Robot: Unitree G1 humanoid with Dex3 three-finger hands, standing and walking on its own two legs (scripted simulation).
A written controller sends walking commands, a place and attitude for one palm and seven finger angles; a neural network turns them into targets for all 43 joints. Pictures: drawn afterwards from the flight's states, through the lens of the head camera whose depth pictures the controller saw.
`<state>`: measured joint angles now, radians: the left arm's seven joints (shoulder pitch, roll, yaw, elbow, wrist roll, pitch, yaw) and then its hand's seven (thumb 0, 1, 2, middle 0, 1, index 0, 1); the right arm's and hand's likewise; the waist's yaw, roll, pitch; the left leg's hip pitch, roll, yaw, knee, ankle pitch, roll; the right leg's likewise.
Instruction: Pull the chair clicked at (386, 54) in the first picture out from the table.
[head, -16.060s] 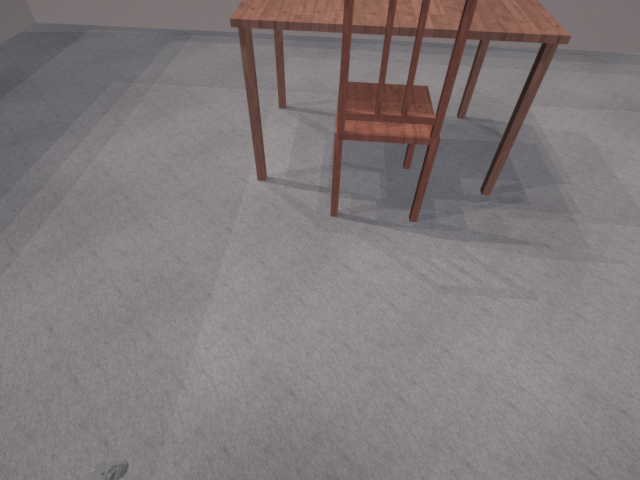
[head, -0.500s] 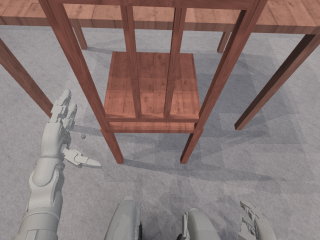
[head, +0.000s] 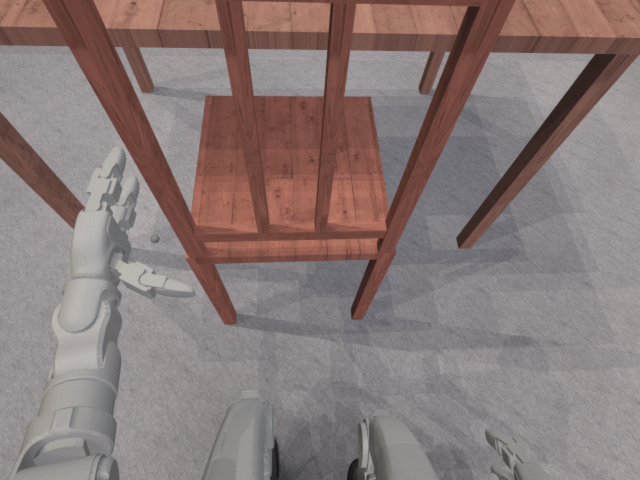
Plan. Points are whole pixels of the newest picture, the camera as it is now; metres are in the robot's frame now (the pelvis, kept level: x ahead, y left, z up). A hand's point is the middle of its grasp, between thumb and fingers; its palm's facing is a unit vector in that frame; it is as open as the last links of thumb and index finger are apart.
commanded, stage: push the fingers through the gap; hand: left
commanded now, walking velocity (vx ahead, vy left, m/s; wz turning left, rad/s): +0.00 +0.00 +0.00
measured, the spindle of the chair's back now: (252, 151) +0.50 +0.10 +0.07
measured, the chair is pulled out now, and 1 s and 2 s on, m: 0.00 0.00 0.00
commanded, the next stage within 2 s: hook a spindle and tug to test in 1.02 s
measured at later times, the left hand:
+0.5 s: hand (164, 206) +0.44 +0.21 +0.03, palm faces +0.07 -1.00 -0.06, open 16.9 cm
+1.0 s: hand (166, 197) +0.45 +0.21 +0.03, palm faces +0.08 -1.00 -0.06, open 16.9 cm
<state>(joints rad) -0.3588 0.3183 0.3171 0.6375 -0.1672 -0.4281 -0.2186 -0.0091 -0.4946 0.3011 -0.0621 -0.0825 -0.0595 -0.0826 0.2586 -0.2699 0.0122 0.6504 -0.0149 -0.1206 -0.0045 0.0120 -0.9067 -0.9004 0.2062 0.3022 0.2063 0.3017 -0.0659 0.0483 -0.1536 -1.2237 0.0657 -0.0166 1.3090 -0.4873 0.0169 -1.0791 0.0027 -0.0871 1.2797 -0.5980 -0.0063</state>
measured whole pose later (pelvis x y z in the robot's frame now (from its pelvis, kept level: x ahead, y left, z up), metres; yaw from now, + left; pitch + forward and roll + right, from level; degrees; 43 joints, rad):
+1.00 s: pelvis +0.00 +0.00 -0.01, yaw -1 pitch +25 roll -4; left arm -0.61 0.39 0.39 0.90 -0.11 -0.47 -0.20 -0.01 -0.49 0.30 -0.06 -0.08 -0.06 -0.08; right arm 0.29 -0.27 0.02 0.67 -0.03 -0.04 0.03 0.01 -0.91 -0.90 0.21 0.30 0.21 0.30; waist -0.11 0.05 -0.16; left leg -1.29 0.08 -0.02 1.33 -0.49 0.02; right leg -1.14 0.02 -0.08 1.30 -0.59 -0.01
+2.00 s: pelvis +0.01 +0.01 +0.00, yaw -1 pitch +25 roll -4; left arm -0.58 0.38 0.38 0.87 -0.12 -0.47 -0.18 0.01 0.62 0.78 -0.42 -1.35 -0.39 -1.39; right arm 0.29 -0.26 0.01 0.66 -0.03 -0.03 0.04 0.01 -0.91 -0.90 0.21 0.30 0.21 0.30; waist -0.12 0.04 -0.16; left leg -1.25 0.08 0.00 1.31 -0.50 0.02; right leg -1.11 0.02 -0.07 1.26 -0.60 0.00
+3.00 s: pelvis +0.03 +0.01 +0.10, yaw -1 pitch +12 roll -2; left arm -0.49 0.24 0.19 0.96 -0.06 -0.20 0.10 0.11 0.63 0.72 -0.29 -1.06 -0.43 -1.45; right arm 0.29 -0.23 0.02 0.64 0.05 0.08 -0.08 0.01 -0.91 -0.90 0.21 0.30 0.21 0.30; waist -0.08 0.01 -0.02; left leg -0.66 0.05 0.05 0.77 -0.32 0.03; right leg -0.55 0.00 -0.03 0.73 -0.37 0.03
